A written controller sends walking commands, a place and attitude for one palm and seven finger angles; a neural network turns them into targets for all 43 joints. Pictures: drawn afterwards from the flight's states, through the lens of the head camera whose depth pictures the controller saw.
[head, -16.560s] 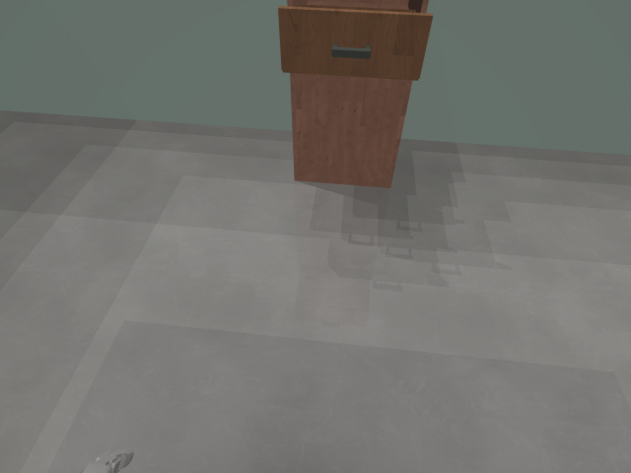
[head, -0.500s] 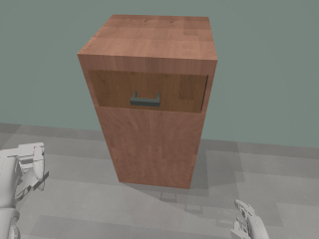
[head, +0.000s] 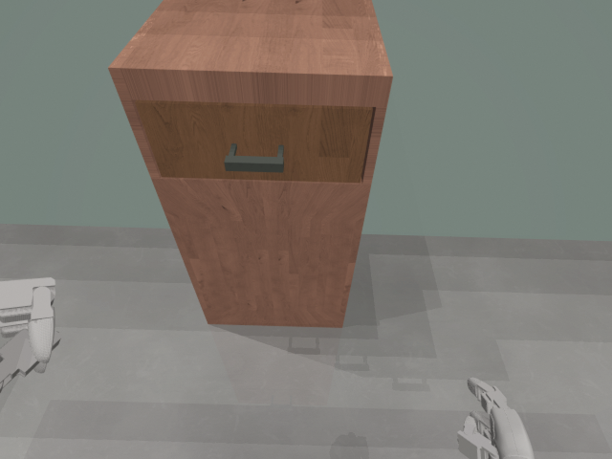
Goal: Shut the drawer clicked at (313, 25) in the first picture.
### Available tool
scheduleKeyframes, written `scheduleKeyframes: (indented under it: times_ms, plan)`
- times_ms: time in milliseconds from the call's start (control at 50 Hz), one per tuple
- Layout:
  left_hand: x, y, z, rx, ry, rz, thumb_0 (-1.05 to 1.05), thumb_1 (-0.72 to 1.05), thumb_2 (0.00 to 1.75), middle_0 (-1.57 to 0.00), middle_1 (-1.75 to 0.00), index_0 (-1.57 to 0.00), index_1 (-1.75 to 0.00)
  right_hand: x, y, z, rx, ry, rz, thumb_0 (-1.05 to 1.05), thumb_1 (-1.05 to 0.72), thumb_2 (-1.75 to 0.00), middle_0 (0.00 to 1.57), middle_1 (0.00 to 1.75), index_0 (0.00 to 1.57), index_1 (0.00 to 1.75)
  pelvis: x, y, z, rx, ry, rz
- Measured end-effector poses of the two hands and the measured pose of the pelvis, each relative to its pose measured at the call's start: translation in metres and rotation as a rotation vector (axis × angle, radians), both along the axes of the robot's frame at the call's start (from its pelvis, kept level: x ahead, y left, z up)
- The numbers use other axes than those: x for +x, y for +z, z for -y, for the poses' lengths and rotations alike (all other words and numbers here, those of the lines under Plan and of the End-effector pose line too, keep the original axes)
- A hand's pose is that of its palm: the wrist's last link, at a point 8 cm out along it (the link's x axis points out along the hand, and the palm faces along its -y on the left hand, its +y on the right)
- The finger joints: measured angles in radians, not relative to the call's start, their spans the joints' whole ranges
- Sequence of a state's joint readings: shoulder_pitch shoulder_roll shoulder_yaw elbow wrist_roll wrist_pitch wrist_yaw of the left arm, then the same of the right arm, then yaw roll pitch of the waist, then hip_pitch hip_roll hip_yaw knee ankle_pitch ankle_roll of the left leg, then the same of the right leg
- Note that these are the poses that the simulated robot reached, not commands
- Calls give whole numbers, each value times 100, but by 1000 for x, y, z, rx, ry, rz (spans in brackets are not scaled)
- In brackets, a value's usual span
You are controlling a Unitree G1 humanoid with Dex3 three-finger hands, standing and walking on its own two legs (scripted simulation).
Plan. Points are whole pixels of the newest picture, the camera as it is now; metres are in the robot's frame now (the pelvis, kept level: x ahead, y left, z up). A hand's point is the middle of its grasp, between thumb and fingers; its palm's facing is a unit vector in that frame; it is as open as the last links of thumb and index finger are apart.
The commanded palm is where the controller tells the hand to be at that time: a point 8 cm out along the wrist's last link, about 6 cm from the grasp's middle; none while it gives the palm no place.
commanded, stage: step back with the hand held close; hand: left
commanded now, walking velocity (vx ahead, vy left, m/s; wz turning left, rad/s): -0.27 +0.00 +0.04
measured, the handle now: (255, 156) +0.64 +0.14 +0.02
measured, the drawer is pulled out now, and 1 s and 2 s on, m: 0.00 0.00 0.00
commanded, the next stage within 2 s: stop stepping back and stand still in 0.74 s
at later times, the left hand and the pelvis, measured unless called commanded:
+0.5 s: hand out of the picture +0.14 +0.26 +0.18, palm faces +0.38 -0.79 -0.47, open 3.3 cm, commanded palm +0.07 +0.29 +0.18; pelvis -0.05 +0.01 +0.01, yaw +1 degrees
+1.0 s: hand out of the picture -0.07 +0.24 +0.18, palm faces +0.54 -0.73 -0.42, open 3.2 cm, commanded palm -0.09 +0.23 +0.18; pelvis -0.22 -0.05 +0.01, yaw +1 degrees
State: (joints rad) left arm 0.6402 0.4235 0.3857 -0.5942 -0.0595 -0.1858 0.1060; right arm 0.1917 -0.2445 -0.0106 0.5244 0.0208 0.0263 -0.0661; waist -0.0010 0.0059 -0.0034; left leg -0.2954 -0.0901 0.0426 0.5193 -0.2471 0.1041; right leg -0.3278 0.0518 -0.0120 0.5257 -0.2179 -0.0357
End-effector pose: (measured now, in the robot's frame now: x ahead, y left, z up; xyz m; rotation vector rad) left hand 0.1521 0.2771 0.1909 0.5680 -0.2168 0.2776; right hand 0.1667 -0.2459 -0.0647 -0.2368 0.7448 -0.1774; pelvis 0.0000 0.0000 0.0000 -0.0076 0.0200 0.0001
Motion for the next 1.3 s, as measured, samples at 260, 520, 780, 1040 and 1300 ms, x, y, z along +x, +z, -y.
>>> scheduleKeyframes:
  times_ms: [260, 520, 780, 1040, 1300]
  plan:
    - [-41, -19, -9, -70, 30, 47, 2, 89, 90, -140, -160, -141, -160, -43, -1, -12, -34, 46, -27, 1, -90, -90, 20, 30, 20, 30, -35, -5, -5, -32, 33, 0]
    - [-52, 2, -24, -6, 15, 78, 2, 89, 90, -140, -160, -141, -160, -63, 6, -28, -41, 74, -66, 1, -90, -90, 20, 30, 20, 30, -53, 9, -7, -65, 18, -120]
    - [-132, 12, 54, 130, -282, 12, 2, 89, 89, -140, -160, -141, -159, -128, 4, -2, 6, 139, 91, 1, -90, -90, 20, 30, 20, 30, -170, -10, 31, -19, -34, -72]
    - [-273, -22, 14, -178, 318, 23, 1, 89, 90, -140, -160, -141, -160, -268, -8, 55, -18, 14, -70, 1, -90, -90, 20, 30, 20, 30, -233, 14, 49, 57, 45, -12]
    - [-314, 29, 23, 85, 71, 183, 2, 89, 90, -141, -160, -141, -160, -296, 5, 12, 22, 57, 99, 1, -90, -90, 19, 30, 20, 30, -284, 2, 37, 19, 76, 29]
